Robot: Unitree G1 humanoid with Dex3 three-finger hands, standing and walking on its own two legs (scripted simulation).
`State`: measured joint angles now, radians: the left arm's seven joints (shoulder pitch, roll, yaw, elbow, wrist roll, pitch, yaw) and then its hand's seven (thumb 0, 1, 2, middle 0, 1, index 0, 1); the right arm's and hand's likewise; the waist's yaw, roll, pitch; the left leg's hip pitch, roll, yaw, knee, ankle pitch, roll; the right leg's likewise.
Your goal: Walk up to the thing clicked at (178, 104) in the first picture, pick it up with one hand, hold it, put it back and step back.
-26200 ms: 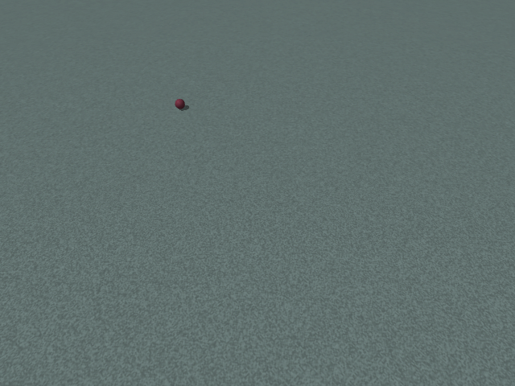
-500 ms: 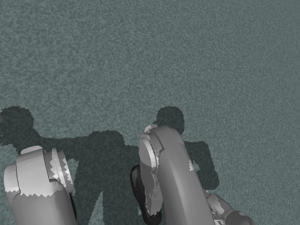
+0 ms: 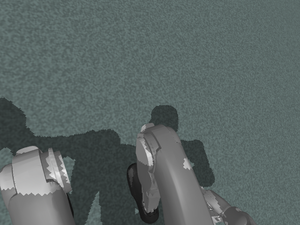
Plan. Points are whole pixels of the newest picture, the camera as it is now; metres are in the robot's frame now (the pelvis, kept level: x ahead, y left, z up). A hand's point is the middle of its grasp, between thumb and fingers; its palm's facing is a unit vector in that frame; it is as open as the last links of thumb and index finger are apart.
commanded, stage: open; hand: left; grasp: from above
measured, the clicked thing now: out of the picture +0.37 +0.36 -0.26
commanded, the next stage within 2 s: withdraw in 0.44 s
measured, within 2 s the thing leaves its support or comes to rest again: neither
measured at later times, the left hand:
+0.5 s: hand out of the picture +0.37 +0.34 -0.24, palm faces -0.41 -0.18 -0.89, open 13.9 cm
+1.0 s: hand out of the picture +0.37 +0.36 -0.10, palm faces -0.34 -0.10 -0.94, open 13.9 cm
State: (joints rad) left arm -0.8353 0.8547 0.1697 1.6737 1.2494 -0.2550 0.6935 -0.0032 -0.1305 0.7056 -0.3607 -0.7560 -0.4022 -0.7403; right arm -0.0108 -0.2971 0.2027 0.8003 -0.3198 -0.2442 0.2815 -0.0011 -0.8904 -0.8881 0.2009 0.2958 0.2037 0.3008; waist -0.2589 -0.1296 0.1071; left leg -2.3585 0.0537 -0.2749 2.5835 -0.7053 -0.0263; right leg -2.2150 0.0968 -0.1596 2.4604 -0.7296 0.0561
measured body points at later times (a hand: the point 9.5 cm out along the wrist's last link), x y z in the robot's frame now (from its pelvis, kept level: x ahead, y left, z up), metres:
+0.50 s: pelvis +0.00 +0.00 +0.00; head +0.24 +0.13 +0.36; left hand +0.38 +0.34 -0.19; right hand +0.11 -0.25 -0.08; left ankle +0.07 +0.14 -0.26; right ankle +0.10 -0.12 -0.26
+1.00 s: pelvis +0.00 +0.00 +0.04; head +0.19 +0.08 +0.44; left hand +0.39 +0.36 -0.04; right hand +0.14 -0.25 -0.08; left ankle +0.06 +0.14 -0.26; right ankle +0.10 -0.12 -0.26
